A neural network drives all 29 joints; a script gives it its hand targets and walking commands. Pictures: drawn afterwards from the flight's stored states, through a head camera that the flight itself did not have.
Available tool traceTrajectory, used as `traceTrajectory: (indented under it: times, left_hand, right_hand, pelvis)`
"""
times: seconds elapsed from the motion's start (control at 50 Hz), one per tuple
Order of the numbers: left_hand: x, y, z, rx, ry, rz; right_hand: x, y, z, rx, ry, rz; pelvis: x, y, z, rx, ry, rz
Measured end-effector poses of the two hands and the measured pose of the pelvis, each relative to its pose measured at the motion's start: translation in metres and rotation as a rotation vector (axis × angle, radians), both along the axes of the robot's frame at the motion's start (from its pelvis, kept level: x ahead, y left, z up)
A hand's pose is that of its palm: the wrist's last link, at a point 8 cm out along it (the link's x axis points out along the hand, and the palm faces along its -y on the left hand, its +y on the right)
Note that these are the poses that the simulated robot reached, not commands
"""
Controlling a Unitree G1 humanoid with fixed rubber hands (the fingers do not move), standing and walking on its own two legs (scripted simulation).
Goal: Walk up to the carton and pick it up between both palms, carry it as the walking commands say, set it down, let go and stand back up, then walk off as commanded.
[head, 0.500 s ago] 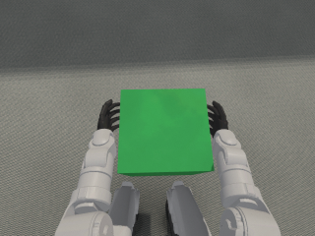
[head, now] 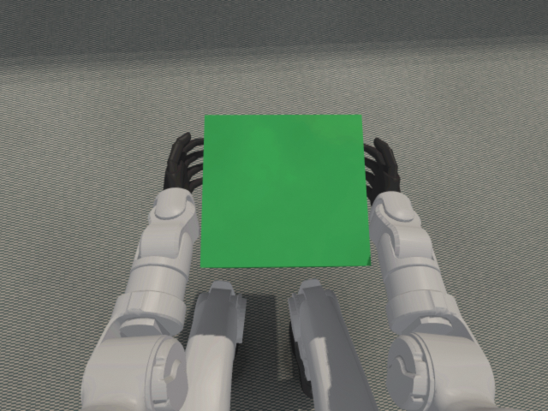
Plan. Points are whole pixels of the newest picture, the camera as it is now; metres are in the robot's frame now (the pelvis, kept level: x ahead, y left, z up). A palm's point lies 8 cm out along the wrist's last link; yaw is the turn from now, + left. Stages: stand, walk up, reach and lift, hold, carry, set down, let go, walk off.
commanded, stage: set down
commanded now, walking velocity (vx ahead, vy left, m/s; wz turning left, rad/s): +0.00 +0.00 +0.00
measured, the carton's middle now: (281, 205) +0.42 -0.02 -0.15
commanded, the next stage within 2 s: none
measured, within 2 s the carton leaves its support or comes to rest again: rests again in 1.90 s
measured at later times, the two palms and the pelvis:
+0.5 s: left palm (196, 195) +0.46 +0.13 -0.22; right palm (358, 200) +0.45 -0.18 -0.21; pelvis -0.05 +0.00 -0.07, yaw +0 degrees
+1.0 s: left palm (203, 190) +0.49 +0.13 -0.29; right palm (345, 196) +0.48 -0.17 -0.29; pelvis -0.05 +0.00 -0.14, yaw -1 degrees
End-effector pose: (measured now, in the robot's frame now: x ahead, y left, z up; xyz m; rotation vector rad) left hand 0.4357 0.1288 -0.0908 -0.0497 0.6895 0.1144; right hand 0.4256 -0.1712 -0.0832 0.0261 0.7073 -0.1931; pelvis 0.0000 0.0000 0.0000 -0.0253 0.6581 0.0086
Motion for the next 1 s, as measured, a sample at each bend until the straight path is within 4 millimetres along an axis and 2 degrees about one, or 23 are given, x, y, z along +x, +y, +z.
traceTrajectory:
  times: [0.22, 0.34, 0.48, 0.58, 0.68, 0.82, 0.9, 1.0]
  left_hand:
    - [0.012, -0.002, -0.042, -0.002, -0.008, -0.006]
    - [0.018, -0.002, -0.069, -0.003, -0.019, -0.004]
    - [0.024, -0.003, -0.116, -0.006, -0.058, 0.001]
    - [0.016, -0.005, -0.150, -0.012, -0.015, -0.001]
    - [0.016, -0.005, -0.150, -0.028, -0.005, 0.010]
    - [0.044, -0.006, -0.143, -0.005, -0.027, -0.008]
    - [0.052, -0.006, -0.161, 0.008, -0.001, -0.019]
    - [0.056, -0.003, -0.198, 0.028, 0.013, -0.040]
  right_hand:
    - [0.010, -0.002, -0.042, -0.011, -0.007, 0.001]
    - [0.015, -0.001, -0.070, -0.012, -0.018, -0.002]
    - [0.021, -0.003, -0.118, -0.009, -0.058, 0.001]
    - [0.012, -0.005, -0.151, 0.010, -0.016, -0.018]
    - [0.012, -0.006, -0.150, 0.022, -0.008, -0.029]
    - [0.039, -0.006, -0.144, -0.005, -0.028, -0.013]
    - [0.046, -0.006, -0.162, -0.023, 0.000, 0.001]
    - [0.050, -0.003, -0.203, -0.014, 0.013, 0.005]
  pelvis:
    - [-0.013, -0.001, -0.034, -0.001, 0.007, -0.003]
    - [-0.026, 0.000, -0.050, -0.004, -0.050, -0.002]
    - [-0.050, 0.002, -0.064, -0.012, -0.250, 0.003]
    - [-0.053, 0.002, -0.087, -0.010, -0.216, -0.003]
    - [-0.059, 0.001, -0.100, -0.005, -0.244, -0.006]
    - [-0.066, 0.000, -0.112, -0.012, -0.257, -0.013]
    - [-0.062, -0.001, -0.122, -0.010, -0.219, -0.016]
    - [-0.054, -0.003, -0.136, -0.008, -0.183, -0.014]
